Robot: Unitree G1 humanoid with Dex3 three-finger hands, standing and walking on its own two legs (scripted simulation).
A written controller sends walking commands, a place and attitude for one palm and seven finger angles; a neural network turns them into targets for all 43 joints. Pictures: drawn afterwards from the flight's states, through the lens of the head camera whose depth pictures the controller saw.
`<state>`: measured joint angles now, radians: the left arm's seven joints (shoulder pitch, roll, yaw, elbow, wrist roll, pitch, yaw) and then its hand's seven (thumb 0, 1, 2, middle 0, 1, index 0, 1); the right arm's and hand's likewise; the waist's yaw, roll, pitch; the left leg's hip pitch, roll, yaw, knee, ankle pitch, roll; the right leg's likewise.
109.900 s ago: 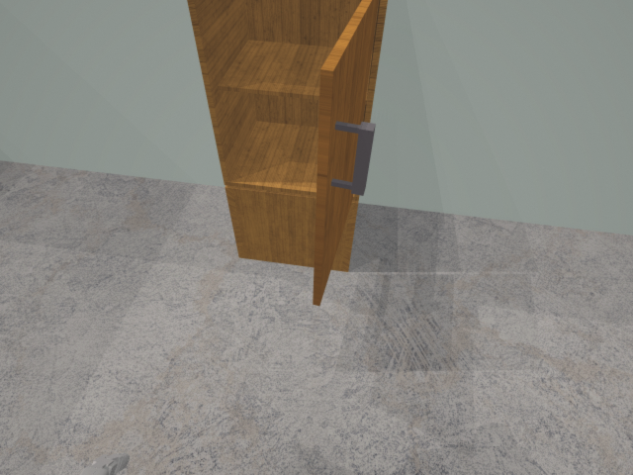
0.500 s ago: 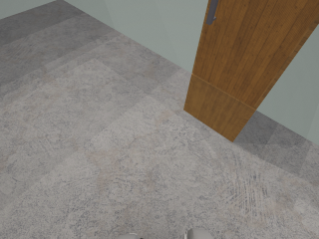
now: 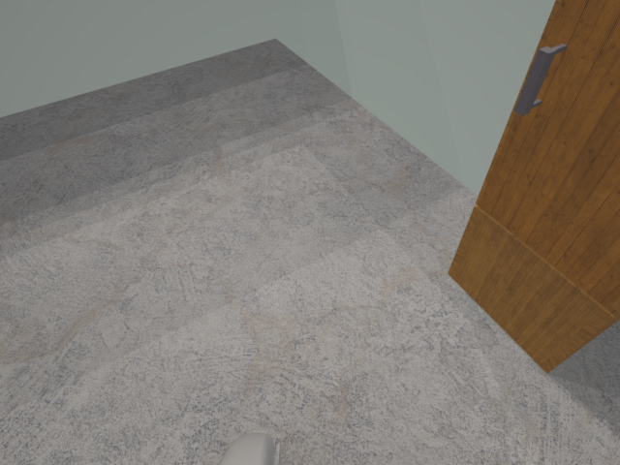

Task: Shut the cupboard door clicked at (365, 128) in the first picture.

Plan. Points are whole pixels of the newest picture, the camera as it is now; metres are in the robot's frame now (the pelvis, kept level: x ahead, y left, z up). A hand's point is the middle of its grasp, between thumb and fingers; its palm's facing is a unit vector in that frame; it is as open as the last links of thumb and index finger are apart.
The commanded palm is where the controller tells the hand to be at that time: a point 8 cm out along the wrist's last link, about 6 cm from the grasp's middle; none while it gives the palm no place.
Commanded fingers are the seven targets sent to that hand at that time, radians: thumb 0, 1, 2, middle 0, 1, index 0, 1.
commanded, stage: walk to a spot facing it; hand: left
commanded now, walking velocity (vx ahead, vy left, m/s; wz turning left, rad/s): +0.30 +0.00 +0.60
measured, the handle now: (540, 80) +0.82 -0.47 +0.06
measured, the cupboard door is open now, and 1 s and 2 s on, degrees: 0 0 0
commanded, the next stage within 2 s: turn to face it in 0.46 s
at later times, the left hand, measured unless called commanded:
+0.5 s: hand out of the picture +0.10 +0.28 -0.19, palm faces +0.36 -0.91 -0.20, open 7.4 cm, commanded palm none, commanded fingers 0.00 0.90 0.90 -0.20 -0.30 -0.20 -0.30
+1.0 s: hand (152, 360) +0.33 +0.31 -0.19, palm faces +0.20 -0.96 -0.20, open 7.3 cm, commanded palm none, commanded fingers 0.00 0.90 0.90 -0.20 -0.30 -0.20 -0.30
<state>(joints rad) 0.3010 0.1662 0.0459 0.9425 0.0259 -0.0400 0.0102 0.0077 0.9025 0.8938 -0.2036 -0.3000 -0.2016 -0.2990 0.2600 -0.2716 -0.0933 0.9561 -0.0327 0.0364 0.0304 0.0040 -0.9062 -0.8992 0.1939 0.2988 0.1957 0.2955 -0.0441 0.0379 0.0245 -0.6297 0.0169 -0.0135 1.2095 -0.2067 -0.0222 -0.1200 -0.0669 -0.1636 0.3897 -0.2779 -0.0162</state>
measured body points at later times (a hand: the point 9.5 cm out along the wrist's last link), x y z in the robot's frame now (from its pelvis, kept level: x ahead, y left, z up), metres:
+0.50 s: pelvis +0.16 +0.09 -0.02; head +0.20 +0.13 +0.43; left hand +0.08 +0.33 -0.17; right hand +0.34 -0.10 -0.15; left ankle +0.16 +0.12 -0.75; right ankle +0.17 -0.09 -0.64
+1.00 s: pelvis +0.31 +0.13 -0.02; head +0.36 +0.14 +0.43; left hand +0.32 +0.36 -0.17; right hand +0.33 -0.09 -0.18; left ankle +0.20 +0.18 -0.66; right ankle +0.33 +0.05 -0.75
